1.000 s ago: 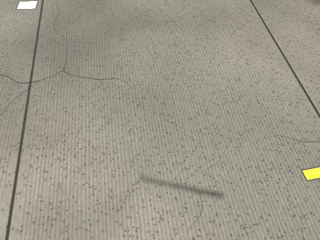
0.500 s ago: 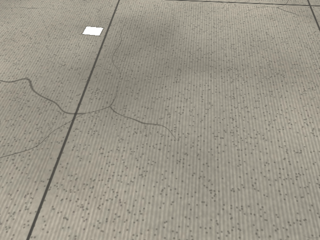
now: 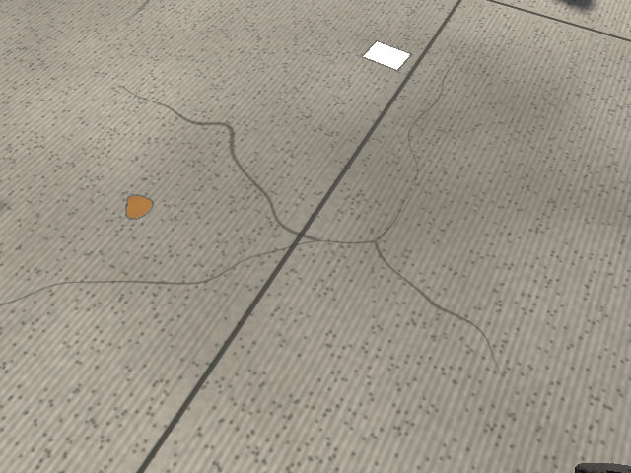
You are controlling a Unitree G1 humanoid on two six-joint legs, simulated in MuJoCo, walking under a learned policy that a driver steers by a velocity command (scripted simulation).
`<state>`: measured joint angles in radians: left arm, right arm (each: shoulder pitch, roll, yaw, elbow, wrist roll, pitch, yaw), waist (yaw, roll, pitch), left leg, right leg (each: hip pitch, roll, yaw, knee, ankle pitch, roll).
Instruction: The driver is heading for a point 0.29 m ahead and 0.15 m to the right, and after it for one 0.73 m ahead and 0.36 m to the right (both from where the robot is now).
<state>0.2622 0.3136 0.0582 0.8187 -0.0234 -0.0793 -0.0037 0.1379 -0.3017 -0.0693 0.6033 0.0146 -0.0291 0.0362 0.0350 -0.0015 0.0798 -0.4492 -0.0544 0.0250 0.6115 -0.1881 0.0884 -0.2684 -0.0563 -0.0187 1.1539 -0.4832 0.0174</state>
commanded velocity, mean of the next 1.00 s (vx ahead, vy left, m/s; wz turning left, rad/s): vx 0.13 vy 0.00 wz -0.37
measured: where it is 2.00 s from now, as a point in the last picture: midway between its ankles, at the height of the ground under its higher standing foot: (512, 417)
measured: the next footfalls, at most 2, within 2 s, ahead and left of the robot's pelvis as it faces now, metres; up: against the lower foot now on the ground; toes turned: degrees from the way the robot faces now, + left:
right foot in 0.40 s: +0.29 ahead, -0.14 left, +0.00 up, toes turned -8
left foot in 0.82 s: +0.33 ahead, +0.10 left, +0.00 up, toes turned -28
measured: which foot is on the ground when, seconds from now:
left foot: down 0.00-0.42, up 0.44-0.80, down 0.82-1.00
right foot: up 0.00-0.38, down 0.40-0.82, up 0.84-1.00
